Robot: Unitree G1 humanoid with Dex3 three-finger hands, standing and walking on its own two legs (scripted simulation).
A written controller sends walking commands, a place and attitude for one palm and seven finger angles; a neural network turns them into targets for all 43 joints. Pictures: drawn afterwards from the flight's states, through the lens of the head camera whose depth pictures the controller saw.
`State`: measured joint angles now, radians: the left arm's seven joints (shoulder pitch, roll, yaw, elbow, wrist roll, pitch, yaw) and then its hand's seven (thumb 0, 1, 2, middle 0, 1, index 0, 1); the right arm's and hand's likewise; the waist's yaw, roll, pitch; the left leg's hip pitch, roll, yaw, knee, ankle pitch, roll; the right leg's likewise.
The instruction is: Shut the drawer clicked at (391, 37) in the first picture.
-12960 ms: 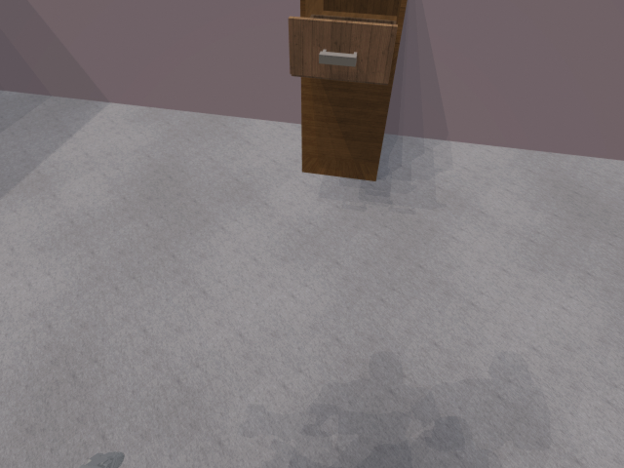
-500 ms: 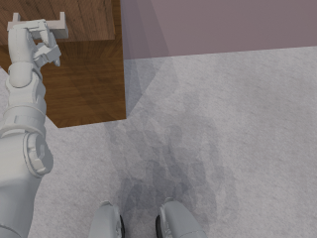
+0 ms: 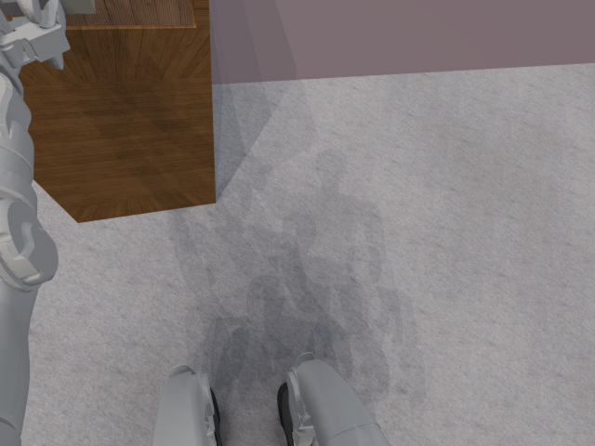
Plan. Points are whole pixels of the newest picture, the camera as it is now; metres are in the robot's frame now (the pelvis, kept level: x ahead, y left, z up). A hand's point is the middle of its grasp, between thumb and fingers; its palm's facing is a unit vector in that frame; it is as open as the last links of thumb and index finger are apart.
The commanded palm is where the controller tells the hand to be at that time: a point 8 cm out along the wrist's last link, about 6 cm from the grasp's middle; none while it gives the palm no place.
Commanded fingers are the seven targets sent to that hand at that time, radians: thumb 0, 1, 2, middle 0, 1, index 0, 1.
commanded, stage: push the drawer shut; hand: left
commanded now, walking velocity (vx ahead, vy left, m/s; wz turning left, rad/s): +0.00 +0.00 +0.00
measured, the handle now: out of the picture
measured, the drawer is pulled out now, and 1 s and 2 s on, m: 0.00 0.00 0.00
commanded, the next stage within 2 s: pull the fist back off the drawer in 0.04 s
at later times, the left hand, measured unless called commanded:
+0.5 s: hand (51, 27) +0.60 +0.19 +0.10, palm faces +0.09 -1.00 -0.02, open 3.3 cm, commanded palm +0.59 +0.19 +0.10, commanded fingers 0.00 0.90 0.90 -1.40 -1.60 -1.40 -1.60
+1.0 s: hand (49, 34) +0.58 +0.19 +0.10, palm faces +0.13 -0.99 +0.00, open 3.2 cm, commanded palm +0.52 +0.22 +0.11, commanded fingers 0.00 0.90 0.90 -1.40 -1.60 -1.40 -1.60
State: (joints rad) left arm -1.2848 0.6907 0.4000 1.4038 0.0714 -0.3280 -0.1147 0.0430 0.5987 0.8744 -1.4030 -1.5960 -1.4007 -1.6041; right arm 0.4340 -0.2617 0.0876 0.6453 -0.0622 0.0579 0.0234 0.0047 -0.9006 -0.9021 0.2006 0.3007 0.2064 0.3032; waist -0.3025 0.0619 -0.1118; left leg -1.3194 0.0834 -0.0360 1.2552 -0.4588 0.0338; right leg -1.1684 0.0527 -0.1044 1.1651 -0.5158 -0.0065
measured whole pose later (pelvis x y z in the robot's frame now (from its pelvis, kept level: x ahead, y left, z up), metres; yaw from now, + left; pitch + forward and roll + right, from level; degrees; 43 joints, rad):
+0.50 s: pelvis -0.02 +0.01 -0.01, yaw +0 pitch +30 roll -8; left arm -1.37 0.69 0.35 1.36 0.09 -0.25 -0.07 0.04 0.61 0.87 -1.40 -1.60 -1.40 -1.60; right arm 0.45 -0.26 0.10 0.65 -0.08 0.00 0.03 0.00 -0.90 -0.90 0.20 0.30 0.21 0.30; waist -0.33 0.06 -0.10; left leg -1.39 0.07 -0.04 1.27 -0.43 0.05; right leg -1.23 0.04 -0.11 1.18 -0.49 0.01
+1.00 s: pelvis +0.02 +0.00 +0.02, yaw +0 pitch +27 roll -5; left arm -1.04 0.53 0.42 1.18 -0.02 -0.34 -0.09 0.02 0.89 0.89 -1.40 -1.60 -1.40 -1.60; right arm 0.41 -0.26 0.04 0.63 -0.04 0.08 0.05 0.01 -0.90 -0.90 0.20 0.30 0.21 0.30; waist -0.22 0.05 -0.12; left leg -1.17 0.08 0.00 1.17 -0.47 0.03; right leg -1.04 0.05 -0.07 1.09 -0.52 -0.01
